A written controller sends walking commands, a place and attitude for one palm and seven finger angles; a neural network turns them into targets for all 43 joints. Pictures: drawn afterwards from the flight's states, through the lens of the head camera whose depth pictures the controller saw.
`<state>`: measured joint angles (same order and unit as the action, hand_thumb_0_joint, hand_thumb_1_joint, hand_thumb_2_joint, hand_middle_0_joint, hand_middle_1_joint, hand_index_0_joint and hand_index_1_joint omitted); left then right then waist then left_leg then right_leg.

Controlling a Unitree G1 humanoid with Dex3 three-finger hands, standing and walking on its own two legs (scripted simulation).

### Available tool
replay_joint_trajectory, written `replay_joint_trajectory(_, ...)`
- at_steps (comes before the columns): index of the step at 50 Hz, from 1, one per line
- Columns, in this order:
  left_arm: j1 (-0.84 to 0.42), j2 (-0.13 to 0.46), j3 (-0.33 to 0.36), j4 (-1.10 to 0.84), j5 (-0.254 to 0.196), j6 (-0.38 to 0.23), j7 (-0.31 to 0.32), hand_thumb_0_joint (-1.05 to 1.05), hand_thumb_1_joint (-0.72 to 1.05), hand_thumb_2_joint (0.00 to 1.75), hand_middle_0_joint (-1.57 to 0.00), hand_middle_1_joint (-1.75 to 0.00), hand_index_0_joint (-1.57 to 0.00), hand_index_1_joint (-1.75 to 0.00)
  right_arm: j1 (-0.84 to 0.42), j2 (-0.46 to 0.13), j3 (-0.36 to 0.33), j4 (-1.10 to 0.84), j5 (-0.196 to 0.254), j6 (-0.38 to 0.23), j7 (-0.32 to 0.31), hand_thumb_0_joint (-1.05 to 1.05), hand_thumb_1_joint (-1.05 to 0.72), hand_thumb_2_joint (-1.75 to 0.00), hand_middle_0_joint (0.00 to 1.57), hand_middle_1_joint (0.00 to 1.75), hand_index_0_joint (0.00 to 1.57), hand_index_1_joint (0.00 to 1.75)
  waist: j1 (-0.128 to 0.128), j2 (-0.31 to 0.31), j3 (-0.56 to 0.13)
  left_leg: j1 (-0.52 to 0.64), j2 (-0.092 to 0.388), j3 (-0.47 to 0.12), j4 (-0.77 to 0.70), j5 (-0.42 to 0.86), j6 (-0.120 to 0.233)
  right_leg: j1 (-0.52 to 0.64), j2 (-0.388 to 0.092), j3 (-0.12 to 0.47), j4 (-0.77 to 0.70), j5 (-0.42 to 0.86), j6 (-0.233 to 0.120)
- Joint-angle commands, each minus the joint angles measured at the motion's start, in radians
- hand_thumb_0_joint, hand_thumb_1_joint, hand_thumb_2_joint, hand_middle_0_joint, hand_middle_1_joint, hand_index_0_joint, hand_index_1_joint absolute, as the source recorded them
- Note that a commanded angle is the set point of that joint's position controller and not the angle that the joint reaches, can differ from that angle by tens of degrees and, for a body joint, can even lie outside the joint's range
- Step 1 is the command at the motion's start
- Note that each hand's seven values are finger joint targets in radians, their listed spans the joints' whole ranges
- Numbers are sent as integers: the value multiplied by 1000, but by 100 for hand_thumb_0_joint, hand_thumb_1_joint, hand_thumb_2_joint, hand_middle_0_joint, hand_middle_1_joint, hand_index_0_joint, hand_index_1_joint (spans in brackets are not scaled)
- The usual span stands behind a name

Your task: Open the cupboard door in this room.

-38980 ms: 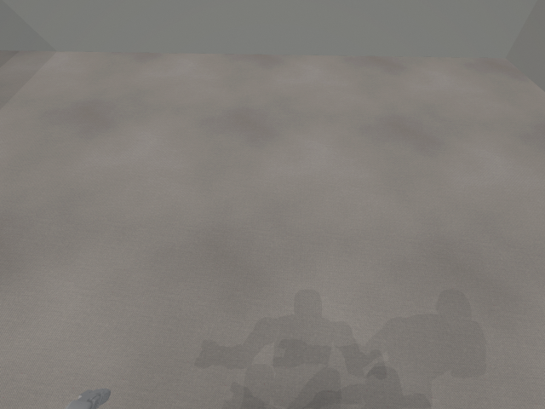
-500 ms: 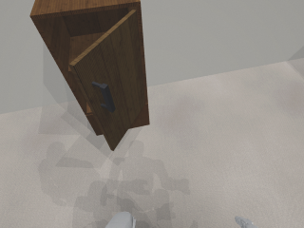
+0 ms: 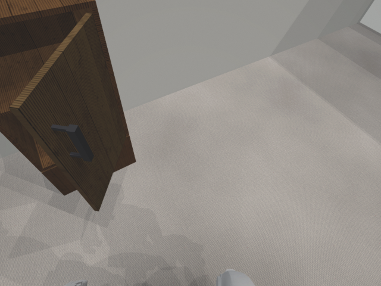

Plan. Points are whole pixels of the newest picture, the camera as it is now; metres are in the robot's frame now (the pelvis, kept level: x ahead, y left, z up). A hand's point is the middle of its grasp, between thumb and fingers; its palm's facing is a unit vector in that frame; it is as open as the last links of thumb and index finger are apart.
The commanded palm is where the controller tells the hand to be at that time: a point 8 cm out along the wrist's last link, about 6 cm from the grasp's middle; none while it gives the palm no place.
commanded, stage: walk to a spot facing it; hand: left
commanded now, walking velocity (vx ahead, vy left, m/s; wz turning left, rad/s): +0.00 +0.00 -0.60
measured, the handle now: (73, 143) +0.43 +0.34 -0.05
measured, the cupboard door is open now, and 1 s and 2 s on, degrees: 50 50 50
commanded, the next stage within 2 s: none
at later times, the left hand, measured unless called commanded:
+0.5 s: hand (136, 275) +0.15 +0.13 -0.17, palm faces -0.25 -0.95 -0.19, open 7.3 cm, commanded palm none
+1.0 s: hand (213, 186) +0.40 -0.05 -0.18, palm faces -0.64 -0.75 -0.17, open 7.4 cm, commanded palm none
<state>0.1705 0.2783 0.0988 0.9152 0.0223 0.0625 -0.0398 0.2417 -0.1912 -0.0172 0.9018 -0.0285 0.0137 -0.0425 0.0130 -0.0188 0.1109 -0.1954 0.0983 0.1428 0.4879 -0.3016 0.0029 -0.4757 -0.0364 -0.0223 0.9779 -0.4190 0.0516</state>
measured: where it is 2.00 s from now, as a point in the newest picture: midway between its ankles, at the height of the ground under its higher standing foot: (283, 225)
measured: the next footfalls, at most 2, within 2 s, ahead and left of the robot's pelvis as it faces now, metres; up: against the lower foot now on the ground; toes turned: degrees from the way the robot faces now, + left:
right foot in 0.14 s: +0.04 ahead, -0.14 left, +0.00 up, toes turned -10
left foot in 0.56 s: +0.13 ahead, +0.08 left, +0.00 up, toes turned -17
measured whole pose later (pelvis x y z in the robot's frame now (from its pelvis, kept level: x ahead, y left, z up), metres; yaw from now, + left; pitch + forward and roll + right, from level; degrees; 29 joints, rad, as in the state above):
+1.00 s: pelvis +0.18 -0.11 -0.02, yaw -36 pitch +1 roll +0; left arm 0.05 0.21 0.06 0.92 0.03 0.02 -0.07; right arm 0.53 -0.17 -0.01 1.04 -0.03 -0.04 -0.03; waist -0.06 0.00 0.11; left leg 0.08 0.13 0.31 0.44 -0.49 -0.08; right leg -0.54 -0.01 -0.15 0.73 -0.26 -0.07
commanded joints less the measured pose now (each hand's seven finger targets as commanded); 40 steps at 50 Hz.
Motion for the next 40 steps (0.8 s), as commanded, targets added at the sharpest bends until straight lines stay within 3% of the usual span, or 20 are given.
replay_joint_trajectory(1,-67,8,-15,-101,-1,-27,-3,0,90,90,-20,-30,-20,-30,89,-212,-61,-37,-5,-16,-1,0,-90,-90,20,30,20,30,-54,249,-116,126,225,-85,-68,607,107,32,20,-77,-180,-13,-19)
replay_joint_trajectory(3,-67,13,-15,-99,-2,-28,-2,0,90,90,-20,-30,-20,-30,87,-220,-64,-36,-6,-14,2,0,-90,-90,20,30,20,30,-47,233,-114,86,238,-75,-43,573,95,106,28,-83,-267,5,-38)
replay_joint_trajectory(5,11,37,-9,-76,-3,-36,3,0,90,90,-20,-30,-20,-30,61,-227,-67,-42,2,-12,7,0,-90,-90,20,30,20,30,6,187,-142,14,213,-34,73,489,42,280,35,-86,-458,183,-61)
replay_joint_trajectory(6,97,102,3,-54,3,-48,12,0,90,90,-20,-30,-20,-30,56,-202,-65,-56,13,-11,16,0,-90,-90,20,30,20,30,48,46,-193,-119,171,19,242,370,-11,480,-56,31,-542,380,-103)
replay_joint_trajectory(7,190,230,33,-31,11,-58,33,0,90,90,-20,-30,-20,-30,-1,-110,-43,-105,21,-10,22,0,-90,-90,20,30,20,30,98,-296,-221,-393,1,86,529,-279,-73,618,-347,435,-603,774,-221)
replay_joint_trajectory(8,212,246,31,-17,-9,-54,49,0,90,90,-20,-30,-20,-30,-38,-152,-46,-112,19,5,10,0,-90,-90,20,30,20,30,110,-254,-223,-418,-11,-89,660,-383,-69,553,-388,451,-586,876,-299)
replay_joint_trajectory(9,156,207,23,-34,-8,-50,56,0,90,90,-20,-30,-20,-30,-31,-139,-50,-102,21,10,11,0,-90,-90,20,30,20,30,73,-199,-165,-451,12,-144,698,-301,-62,512,-335,368,-593,749,-300)
replay_joint_trajectory(10,95,171,22,-56,-5,-48,63,0,90,90,-20,-30,-20,-30,-26,-139,-52,-87,19,13,10,0,-90,-90,20,30,20,30,48,-260,-164,-452,24,-146,705,-246,-70,468,-273,368,-601,656,-275)
replay_joint_trajectory(13,0,125,5,-92,-6,-48,63,0,90,90,-20,-30,-20,-30,-11,-132,-57,-52,16,24,21,0,-90,-90,20,30,20,30,-5,-140,-129,-356,5,-136,667,-110,-87,332,-185,263,-609,587,-230)
replay_joint_trajectory(18,39,133,13,-88,0,-55,51,0,90,90,-20,-30,-20,-30,-34,-108,-59,-62,8,20,26,0,-90,-90,20,30,20,30,4,-84,-134,-324,-32,-119,521,-79,-92,319,-155,334,-667,277,-243)
replay_joint_trajectory(23,46,143,27,-87,8,-65,35,0,90,90,-20,-30,-20,-30,-72,-108,-63,-97,11,-18,35,0,-90,-90,20,30,20,30,18,-146,-88,-231,-64,-114,277,-139,-68,234,-156,438,-708,-44,-265)
replay_joint_trajectory(26,7,112,24,-88,2,-68,27,0,90,90,-20,-30,-20,-30,55,-111,-63,-53,12,-43,28,0,-90,-90,20,30,20,30,-55,-104,-92,82,-88,-95,3,-32,-57,24,-77,402,-616,-121,-204)
replay_joint_trajectory(27,-11,54,12,-105,-2,-69,22,0,90,90,-20,-30,-20,-30,160,-167,-72,-20,6,-55,13,0,-90,-90,20,30,20,30,-106,67,-120,267,21,-205,-130,-142,-26,-132,12,310,-469,-159,-152)
replay_joint_trajectory(28,-20,-15,-3,-131,-13,-69,11,0,90,90,-20,-30,-20,-30,255,-276,-96,-4,-15,-60,8,0,-90,-90,20,30,20,30,-146,398,-135,350,317,-604,-284,-414,68,-316,160,99,-122,-226,-83)
replay_joint_trajectory(29,-104,19,0,-162,2,-78,5,0,90,90,-20,-30,-20,-30,273,-290,-92,-9,-11,-58,2,0,-90,-90,20,30,20,30,-153,296,-72,228,445,-711,-361,-442,146,-348,58,87,54,-173,-76)
replay_joint_trajectory(30,-101,29,11,-169,6,-83,-11,0,90,90,-20,-30,-20,-30,195,-262,-83,-45,-12,-54,0,0,-90,-90,20,30,20,30,-103,158,-21,138,411,-616,-376,-397,162,-319,-5,76,128,-90,-67)
replay_joint_trajectory(31,-64,27,14,-135,18,-79,-16,0,90,90,-20,-30,-20,-30,146,-219,-68,-57,-19,-60,8,0,-90,-90,20,30,20,30,-72,167,-35,91,350,-566,-350,-354,131,-292,-1,67,202,-28,-64)
replay_joint_trajectory(33,-21,7,10,-87,21,-75,-27,0,90,90,-20,-30,-20,-30,116,-148,-41,-53,-8,-74,7,0,-90,-90,20,30,20,30,-35,155,-15,107,244,-304,-294,-11,64,-290,-33,43,245,117,-49)
replay_joint_trajectory(37,-43,-51,-17,-75,10,-66,-29,0,90,90,-20,-30,-20,-30,241,-123,-27,7,-1,-91,-1,0,-90,-90,20,30,20,30,-50,161,-71,250,193,-74,-191,537,35,-338,-14,-23,255,174,-45)
replay_joint_trajectory(40,-121,-68,-31,-92,8,-64,-34,0,90,90,-20,-30,-20,-30,295,-119,-22,41,-3,-93,1,0,-90,-90,20,30,20,30,-63,180,-49,275,200,-21,-200,553,56,-340,-24,-57,120,205,-47)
